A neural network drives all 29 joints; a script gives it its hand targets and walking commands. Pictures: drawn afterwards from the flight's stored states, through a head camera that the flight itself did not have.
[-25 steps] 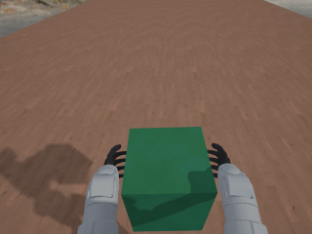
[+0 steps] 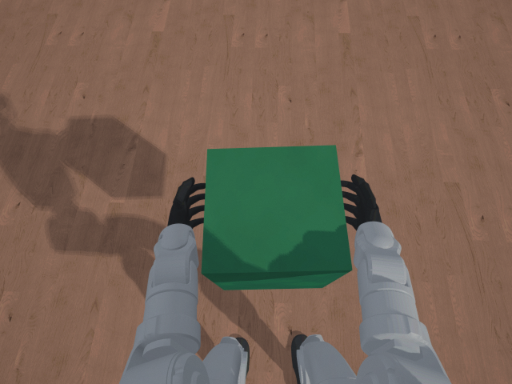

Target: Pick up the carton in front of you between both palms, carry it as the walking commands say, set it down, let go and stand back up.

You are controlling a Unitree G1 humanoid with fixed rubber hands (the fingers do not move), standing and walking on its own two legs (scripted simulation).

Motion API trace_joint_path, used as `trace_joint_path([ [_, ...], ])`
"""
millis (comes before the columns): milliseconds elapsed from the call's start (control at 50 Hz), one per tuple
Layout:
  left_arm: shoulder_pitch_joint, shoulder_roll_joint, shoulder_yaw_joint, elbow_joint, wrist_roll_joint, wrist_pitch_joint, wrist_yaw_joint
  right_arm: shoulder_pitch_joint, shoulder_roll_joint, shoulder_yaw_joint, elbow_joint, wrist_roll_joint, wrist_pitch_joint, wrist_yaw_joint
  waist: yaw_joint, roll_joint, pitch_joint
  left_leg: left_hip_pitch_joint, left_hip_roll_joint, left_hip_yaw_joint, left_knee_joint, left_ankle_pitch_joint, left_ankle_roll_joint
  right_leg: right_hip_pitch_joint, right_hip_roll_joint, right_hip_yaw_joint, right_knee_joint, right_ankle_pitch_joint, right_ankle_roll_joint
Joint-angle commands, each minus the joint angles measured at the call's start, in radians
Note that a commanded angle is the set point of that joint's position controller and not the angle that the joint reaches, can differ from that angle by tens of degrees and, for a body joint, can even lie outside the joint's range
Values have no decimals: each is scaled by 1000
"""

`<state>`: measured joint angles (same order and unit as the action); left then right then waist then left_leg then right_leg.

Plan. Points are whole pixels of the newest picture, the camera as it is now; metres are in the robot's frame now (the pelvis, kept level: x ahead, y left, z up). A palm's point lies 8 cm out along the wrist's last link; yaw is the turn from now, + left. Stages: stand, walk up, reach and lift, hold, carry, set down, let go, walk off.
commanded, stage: set down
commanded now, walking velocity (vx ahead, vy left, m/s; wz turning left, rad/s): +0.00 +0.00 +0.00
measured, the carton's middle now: (272, 227) +0.38 +0.00 -0.13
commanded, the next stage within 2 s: none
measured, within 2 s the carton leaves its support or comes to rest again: rests again in 1.82 s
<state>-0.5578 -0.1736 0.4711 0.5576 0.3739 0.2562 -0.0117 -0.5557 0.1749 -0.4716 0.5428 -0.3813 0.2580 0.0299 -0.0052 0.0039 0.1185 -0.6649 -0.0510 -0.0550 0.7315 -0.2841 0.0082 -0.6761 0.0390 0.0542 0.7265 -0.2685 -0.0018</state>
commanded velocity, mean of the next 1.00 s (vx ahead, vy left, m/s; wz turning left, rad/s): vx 0.00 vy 0.00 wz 0.00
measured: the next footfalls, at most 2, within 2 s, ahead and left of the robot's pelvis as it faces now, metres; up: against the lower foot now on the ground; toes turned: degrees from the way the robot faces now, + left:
none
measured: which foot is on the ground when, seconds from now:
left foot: down 0.00-1.00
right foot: down 0.00-1.00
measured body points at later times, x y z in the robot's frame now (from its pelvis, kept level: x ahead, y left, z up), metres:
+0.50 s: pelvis -0.03 +0.00 -0.13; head +0.22 +0.00 +0.25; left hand +0.43 +0.15 -0.21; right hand +0.43 -0.15 -0.21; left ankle +0.04 +0.12 -0.71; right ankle +0.05 -0.12 -0.71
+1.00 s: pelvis -0.05 +0.00 -0.25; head +0.27 +0.00 +0.06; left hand +0.48 +0.16 -0.37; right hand +0.48 -0.15 -0.37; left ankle +0.04 +0.12 -0.71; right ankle +0.05 -0.12 -0.71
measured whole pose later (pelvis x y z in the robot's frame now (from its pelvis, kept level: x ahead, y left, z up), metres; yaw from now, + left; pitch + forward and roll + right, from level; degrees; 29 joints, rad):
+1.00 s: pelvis -0.05 +0.00 -0.25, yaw +0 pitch +47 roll +0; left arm -1.18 0.06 0.47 0.72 0.20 0.30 0.06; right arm -1.17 -0.03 -0.47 0.70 -0.21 0.30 -0.07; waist 0.00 0.00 -0.03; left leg -2.05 -0.13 -0.07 1.77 -0.54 -0.04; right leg -2.06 0.12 0.06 1.76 -0.52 0.04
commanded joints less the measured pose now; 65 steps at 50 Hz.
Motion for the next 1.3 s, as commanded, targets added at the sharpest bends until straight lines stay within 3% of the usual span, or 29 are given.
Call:
trace_joint_path([
  [0, -465, -772, -526, 39, -160, -129, -152, -462, 764, 524, 55, 161, -127, 153, 0, 2, -753, 122, -75, -16, 73, 444, -23, 159, 79, 9, 90, 431, 6],
  [60, -517, -816, -658, -26, -218, -166, -143, -506, 800, 644, -5, 212, -166, 145, 0, 5, -1036, 87, -75, -16, 180, 572, -40, 110, 84, 6, 196, 530, 16],
  [120, -539, -823, -717, -60, -255, -155, -135, -537, 801, 697, -46, 244, -158, 139, -3, 3, -1189, 28, -77, -12, 252, 592, -52, 27, 91, -1, 267, 521, 26],
  [260, -633, -839, -627, 32, -226, -49, -175, -628, 824, 616, 46, 223, -52, 174, 1, 5, -1037, -269, -95, 22, 325, 202, -44, -247, 106, -31, 346, 191, 28],
  [360, -730, -828, -535, 107, -201, 1, -199, -727, 822, 530, 120, 197, 0, 190, 6, 0, -999, -426, -101, 42, 399, 97, -38, -378, 111, -45, 419, 97, 28],
  [460, -829, -802, -501, 139, -207, 2, -199, -823, 807, 499, 152, 203, 2, 178, 8, -6, -1067, -533, -110, 58, 501, 99, -40, -473, 117, -54, 516, 101, 36],
  [700, -1063, -755, -533, 131, -285, 17, -176, -1063, 764, 537, 134, 278, 17, 134, 13, -15, -1286, -686, -126, 94, 730, 85, -50, -600, 132, -90, 739, 95, 47],
  [1040, -1290, -638, -484, 195, -313, 19, -167, -1288, 652, 473, 198, 301, 20, 126, 11, -4, -1220, -872, -113, 119, 969, 53, -52, -812, 124, -119, 983, 56, 42],
  [1280, -1445, -545, -546, 194, -406, 1, -152, -1444, 548, 532, 192, 394, 1, 120, 11, 1, -1220, -882, -94, 121, 1152, 107, -49, -843, 103, -126, 1170, 104, 32],
])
